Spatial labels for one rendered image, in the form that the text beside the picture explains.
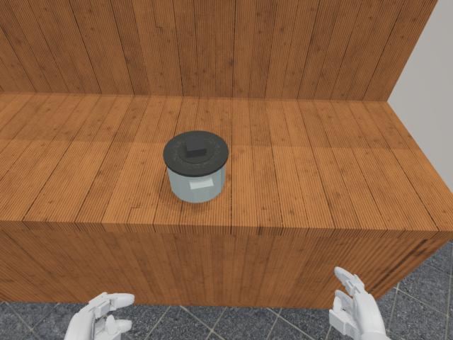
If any knob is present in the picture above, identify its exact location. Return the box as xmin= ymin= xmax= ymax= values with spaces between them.
xmin=185 ymin=137 xmax=207 ymax=155

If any table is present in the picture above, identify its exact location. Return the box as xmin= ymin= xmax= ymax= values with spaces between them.
xmin=0 ymin=0 xmax=453 ymax=310

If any pot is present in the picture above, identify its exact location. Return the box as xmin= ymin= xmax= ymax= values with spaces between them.
xmin=167 ymin=165 xmax=225 ymax=203

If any robot right hand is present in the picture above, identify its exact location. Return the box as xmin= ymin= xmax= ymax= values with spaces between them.
xmin=329 ymin=267 xmax=386 ymax=340

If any lid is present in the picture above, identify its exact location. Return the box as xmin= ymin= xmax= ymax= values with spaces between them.
xmin=163 ymin=130 xmax=229 ymax=177

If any robot left hand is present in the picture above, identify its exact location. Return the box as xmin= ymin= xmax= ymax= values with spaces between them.
xmin=64 ymin=292 xmax=134 ymax=340

